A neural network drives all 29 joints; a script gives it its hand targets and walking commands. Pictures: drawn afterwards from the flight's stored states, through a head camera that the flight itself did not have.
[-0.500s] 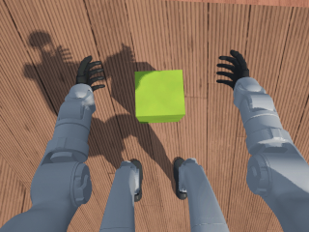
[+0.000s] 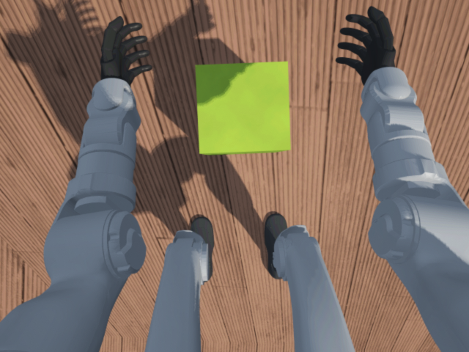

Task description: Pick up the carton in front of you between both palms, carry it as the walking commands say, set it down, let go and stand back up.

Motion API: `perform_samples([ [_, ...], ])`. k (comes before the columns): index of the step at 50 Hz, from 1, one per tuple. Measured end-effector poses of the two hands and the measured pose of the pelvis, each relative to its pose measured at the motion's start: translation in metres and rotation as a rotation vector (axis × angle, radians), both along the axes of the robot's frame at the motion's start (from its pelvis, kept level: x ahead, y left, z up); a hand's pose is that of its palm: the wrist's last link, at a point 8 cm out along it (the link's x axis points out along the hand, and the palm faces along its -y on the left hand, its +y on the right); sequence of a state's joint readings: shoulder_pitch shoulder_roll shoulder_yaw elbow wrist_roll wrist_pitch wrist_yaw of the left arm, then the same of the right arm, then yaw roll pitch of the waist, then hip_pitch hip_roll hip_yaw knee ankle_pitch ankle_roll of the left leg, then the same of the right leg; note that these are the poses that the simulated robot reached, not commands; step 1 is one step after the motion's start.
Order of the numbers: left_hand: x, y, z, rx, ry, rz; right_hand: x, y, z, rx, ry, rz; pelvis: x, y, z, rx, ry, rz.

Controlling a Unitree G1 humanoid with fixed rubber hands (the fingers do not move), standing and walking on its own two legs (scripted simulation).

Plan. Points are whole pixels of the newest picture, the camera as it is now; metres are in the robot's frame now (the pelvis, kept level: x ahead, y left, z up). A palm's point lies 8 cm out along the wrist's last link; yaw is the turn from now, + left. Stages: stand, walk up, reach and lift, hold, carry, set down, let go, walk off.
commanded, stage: reach and lift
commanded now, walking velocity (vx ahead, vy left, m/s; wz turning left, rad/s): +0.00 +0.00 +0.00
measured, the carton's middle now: (241, 116) +0.50 -0.02 -0.48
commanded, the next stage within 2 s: none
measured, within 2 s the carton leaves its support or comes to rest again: leaves its support in 1.50 s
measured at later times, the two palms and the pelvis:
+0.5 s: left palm (161, 112) +0.50 +0.17 -0.37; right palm (322, 106) +0.49 -0.20 -0.37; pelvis -0.06 +0.00 -0.21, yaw +0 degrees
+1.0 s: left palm (169, 110) +0.51 +0.16 -0.41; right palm (309, 106) +0.50 -0.18 -0.41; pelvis -0.05 +0.00 -0.24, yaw +0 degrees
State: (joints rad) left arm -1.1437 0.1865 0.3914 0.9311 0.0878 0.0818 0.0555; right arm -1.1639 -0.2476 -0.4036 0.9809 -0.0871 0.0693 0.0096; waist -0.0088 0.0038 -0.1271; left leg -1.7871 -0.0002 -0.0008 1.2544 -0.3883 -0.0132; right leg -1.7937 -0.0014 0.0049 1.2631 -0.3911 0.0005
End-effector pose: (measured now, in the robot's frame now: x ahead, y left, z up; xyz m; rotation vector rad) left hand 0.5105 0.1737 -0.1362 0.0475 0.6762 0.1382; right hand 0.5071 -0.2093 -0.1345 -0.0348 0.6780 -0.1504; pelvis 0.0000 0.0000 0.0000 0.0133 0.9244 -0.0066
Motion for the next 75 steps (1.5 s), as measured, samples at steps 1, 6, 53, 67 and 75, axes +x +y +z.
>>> perform_samples([
  [1,-0.002,0.000,-0.012,0.000,0.005,0.001,-0.002,0.000,-0.012,-0.001,0.006,-0.002,-0.001,0.000,-0.009,0.000,0.007,0.000],
  [6,-0.010,0.000,-0.075,0.006,0.016,0.002,-0.011,-0.001,-0.075,-0.010,0.017,-0.014,-0.011,0.002,-0.058,0.000,0.016,0.001],
  [53,-0.005,-0.017,-0.274,-0.016,0.051,-0.041,-0.008,0.027,-0.277,0.009,0.049,0.014,-0.052,0.004,-0.241,-0.003,-0.276,0.003],
  [67,-0.002,-0.036,-0.275,-0.046,0.058,-0.057,-0.001,0.040,-0.276,0.027,0.057,0.039,-0.060,0.003,-0.245,-0.003,-0.322,-0.004],
  [75,-0.001,-0.033,-0.270,-0.054,0.048,-0.047,-0.006,0.043,-0.276,0.047,0.048,0.037,-0.057,0.001,-0.255,-0.003,-0.318,0.000],
])
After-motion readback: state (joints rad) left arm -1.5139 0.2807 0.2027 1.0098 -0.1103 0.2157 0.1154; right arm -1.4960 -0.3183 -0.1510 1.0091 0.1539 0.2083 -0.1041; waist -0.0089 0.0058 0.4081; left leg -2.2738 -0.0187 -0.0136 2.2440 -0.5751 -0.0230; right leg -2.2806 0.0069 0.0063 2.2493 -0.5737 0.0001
